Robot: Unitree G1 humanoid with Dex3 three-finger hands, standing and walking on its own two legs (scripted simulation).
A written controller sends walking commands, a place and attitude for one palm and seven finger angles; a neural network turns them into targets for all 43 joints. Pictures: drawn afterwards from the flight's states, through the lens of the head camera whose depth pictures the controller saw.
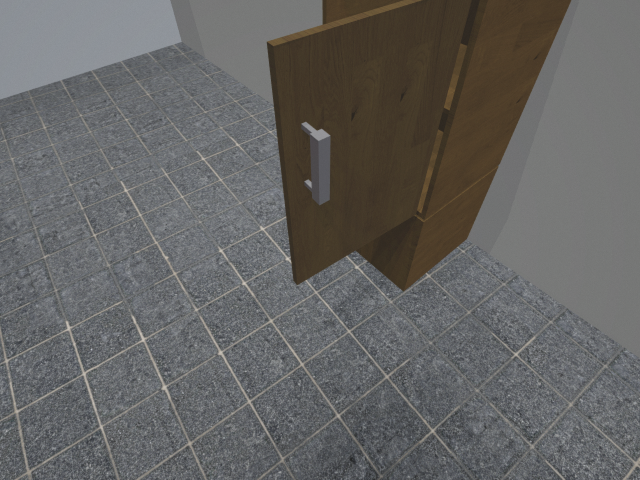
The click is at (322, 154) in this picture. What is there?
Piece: cupboard door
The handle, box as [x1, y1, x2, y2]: [301, 122, 330, 204]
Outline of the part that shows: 304,122 301,124 301,128 310,136 311,180 310,181 308,179 304,181 304,184 312,192 312,198 320,204 329,199 330,136 322,129 316,130 306,122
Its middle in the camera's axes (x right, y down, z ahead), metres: -0.01 -0.13 +0.69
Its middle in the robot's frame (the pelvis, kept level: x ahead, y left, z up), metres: +0.61 +0.05 +0.03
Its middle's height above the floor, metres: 0.81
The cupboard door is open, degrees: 85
